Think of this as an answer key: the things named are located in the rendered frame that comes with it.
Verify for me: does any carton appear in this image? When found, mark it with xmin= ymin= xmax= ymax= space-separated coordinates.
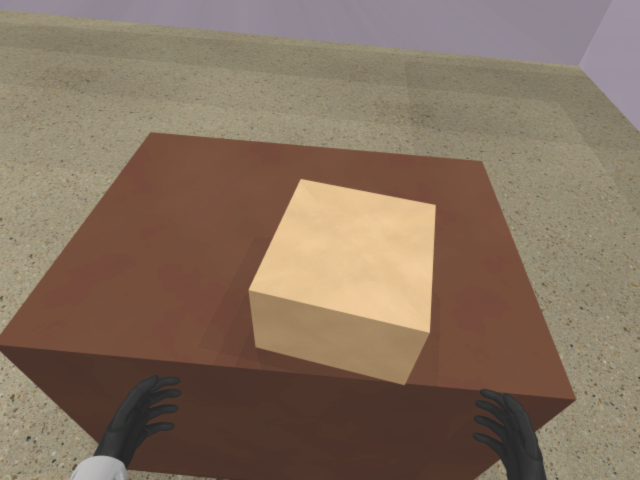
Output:
xmin=249 ymin=179 xmax=436 ymax=385

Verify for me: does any right robot hand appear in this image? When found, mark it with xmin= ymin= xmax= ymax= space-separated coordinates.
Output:
xmin=473 ymin=389 xmax=547 ymax=480

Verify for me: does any pedestal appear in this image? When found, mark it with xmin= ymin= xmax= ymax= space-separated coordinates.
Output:
xmin=0 ymin=132 xmax=577 ymax=480

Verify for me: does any robot left forearm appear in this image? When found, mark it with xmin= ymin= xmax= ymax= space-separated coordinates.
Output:
xmin=70 ymin=456 xmax=127 ymax=480

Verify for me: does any left robot hand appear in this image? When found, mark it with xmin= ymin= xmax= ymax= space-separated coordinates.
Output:
xmin=93 ymin=375 xmax=181 ymax=468

